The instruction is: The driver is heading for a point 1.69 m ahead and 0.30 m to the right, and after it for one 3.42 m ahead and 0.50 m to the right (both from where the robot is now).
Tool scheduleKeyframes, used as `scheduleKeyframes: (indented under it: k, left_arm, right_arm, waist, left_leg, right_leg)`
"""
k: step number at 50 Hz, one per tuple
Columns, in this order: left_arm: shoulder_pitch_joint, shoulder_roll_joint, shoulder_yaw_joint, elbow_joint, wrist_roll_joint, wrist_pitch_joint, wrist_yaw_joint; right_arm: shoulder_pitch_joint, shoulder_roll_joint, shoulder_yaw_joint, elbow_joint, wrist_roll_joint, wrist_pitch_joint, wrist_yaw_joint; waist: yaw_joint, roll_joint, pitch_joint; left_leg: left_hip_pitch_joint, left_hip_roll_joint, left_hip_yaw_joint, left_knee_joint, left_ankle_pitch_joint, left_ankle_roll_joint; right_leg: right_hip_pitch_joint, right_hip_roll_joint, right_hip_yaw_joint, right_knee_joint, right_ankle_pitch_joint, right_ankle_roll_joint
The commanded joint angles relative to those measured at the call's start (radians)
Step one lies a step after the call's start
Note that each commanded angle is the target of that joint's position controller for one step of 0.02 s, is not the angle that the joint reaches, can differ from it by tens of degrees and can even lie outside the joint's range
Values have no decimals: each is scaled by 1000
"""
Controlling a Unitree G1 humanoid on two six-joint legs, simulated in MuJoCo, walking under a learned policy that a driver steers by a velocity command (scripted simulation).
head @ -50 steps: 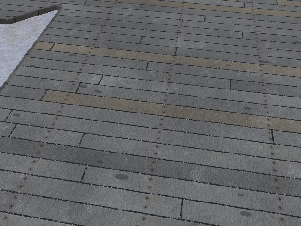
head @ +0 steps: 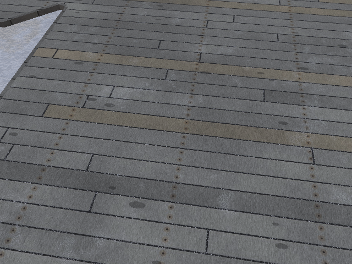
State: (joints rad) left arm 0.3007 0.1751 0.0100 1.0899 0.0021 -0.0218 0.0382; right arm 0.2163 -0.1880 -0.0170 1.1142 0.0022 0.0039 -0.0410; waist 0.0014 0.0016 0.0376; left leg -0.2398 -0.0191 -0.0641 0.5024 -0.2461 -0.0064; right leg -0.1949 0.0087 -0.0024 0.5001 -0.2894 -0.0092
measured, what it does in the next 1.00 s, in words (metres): walks ahead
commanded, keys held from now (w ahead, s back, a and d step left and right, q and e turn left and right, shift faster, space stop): no key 0.54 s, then w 0.46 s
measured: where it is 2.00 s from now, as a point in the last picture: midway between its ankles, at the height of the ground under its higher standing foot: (178, 222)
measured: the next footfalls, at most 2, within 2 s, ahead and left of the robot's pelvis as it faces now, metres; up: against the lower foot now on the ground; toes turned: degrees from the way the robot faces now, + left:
right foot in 1.30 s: +0.47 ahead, -0.09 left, +0.00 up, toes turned -3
left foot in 1.84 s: +0.78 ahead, +0.15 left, +0.00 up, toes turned +3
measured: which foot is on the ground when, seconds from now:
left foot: down 0.00-1.00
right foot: down 0.00-0.82, up 0.84-1.00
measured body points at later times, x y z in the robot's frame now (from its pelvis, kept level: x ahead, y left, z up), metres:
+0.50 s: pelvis +0.00 -0.01 +0.00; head +0.02 -0.01 +0.45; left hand -0.01 +0.23 -0.16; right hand +0.02 -0.24 -0.16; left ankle +0.01 +0.13 -0.74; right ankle -0.01 -0.11 -0.74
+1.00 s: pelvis +0.11 +0.04 +0.01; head +0.12 +0.06 +0.46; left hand +0.19 +0.30 -0.13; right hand +0.05 -0.19 -0.13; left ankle +0.05 +0.13 -0.74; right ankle +0.12 -0.10 -0.65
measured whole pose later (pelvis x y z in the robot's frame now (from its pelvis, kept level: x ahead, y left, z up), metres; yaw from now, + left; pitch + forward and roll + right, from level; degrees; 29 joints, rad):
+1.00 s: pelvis +0.11 +0.04 +0.01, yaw +0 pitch +1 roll +0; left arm 0.25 0.26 0.06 0.97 -0.03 -0.10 0.00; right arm 0.45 -0.18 -0.02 1.10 0.00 -0.10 0.01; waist -0.04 -0.04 -0.03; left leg -0.07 -0.04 0.04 0.32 -0.28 0.05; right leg -0.57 -0.07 -0.01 1.12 -0.21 -0.07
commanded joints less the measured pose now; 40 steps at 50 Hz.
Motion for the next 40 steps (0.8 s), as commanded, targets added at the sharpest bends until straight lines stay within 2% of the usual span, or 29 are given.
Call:
scheduleKeyframes:
  k: [1, 27, 28, 29, 30, 31, 33, 34, 35, 36, 37, 38, 39, 40]
  left_arm:
    - [73, 88, 14, -14, 0, -4, 2]
    - [102, 73, 14, -18, -3, -5, 1]
    - [122, 63, 12, -7, -2, -4, 2]
    - [128, 79, 18, -5, -8, 0, 5]
    - [126, 111, 29, -11, -16, 2, 8]
    - [139, 132, 36, -18, -22, -1, 10]
    - [183, 195, 59, -19, -29, -20, 7]
    - [173, 202, 65, -28, -26, -29, 5]
    - [156, 194, 64, -40, -18, -38, 2]
    - [131, 189, 63, -53, -20, -46, -3]
    - [100, 182, 62, -66, -30, -48, -7]
    - [62, 184, 62, -79, -39, -45, -9]
    - [44, 189, 64, -86, -46, -38, -12]
    - [47, 187, 63, -91, -46, -35, -13]
  right_arm:
    - [41, -92, -13, -19, 0, -6, -3]
    - [87, -76, -11, -16, 2, -7, -8]
    - [106, -62, -8, -5, 1, -6, -9]
    - [110, -64, -10, -3, 5, -5, -10]
    - [107, -73, -14, -8, 10, -8, -11]
    - [85, -75, -16, -23, 11, -16, -9]
    - [32, -38, -7, -62, 17, -51, 4]
    - [5, -47, -10, -75, 20, -67, 12]
    - [-6, -54, -14, -85, 24, -79, 19]
    - [-2, -52, -14, -93, 29, -89, 25]
    - [10, -57, -17, -94, 34, -98, 29]
    - [47, -55, -21, -79, 36, -105, 32]
    - [123, -53, -29, -41, 32, -108, 34]
    - [207, -61, -40, -3, 26, -103, 35]
  waist:
    - [0, -4, 16]
    - [0, -4, 26]
    - [0, -9, 1]
    - [3, -24, 17]
    - [8, -52, 46]
    - [20, -79, 86]
    - [43, -186, 129]
    - [45, -173, 157]
    - [37, -152, 164]
    - [23, -149, 162]
    - [4, -136, 148]
    - [-26, -124, 125]
    - [-56, -109, 92]
    - [-79, -86, 61]
  left_leg:
    - [19, 21, -10, -74, 125, 32]
    - [18, 23, -4, -71, 131, 23]
    - [30, 10, 11, -69, 40, 24]
    - [5, -17, 38, -41, -104, 29]
    - [-48, -40, 63, 4, -262, 40]
    - [-122, -39, 70, 51, -332, 50]
    - [-244, -18, 106, 248, -215, 54]
    - [-279, 25, 78, 324, -186, 65]
    - [-314, 50, 60, 373, -225, 76]
    - [-322, 71, 49, 344, -260, 89]
    - [-268, 77, 55, 244, -254, 98]
    - [-135, 53, 96, 108, -191, 101]
    - [39, 2, 151, 5, -64, 87]
    - [172, -29, 163, -16, 1, 68]
  right_leg:
    - [-54, -28, 25, -104, 89, -16]
    - [-54, -27, 29, -108, 100, -24]
    - [-44, -20, 24, -120, -3, -27]
    - [-56, -15, 31, -130, -168, -42]
    - [-78, -34, 70, -148, -348, -71]
    - [-91, -86, 146, -193, -487, -109]
    - [-52, -279, 411, -328, -608, -214]
    - [-71, -343, 495, -365, -571, -251]
    - [-62, -359, 507, -370, -508, -258]
    - [-46, -354, 479, -359, -440, -243]
    - [-45, -320, 406, -339, -367, -209]
    - [-90, -260, 303, -306, -298, -171]
    - [-159, -198, 216, -248, -251, -148]
    - [-218, -154, 165, -174, -204, -133]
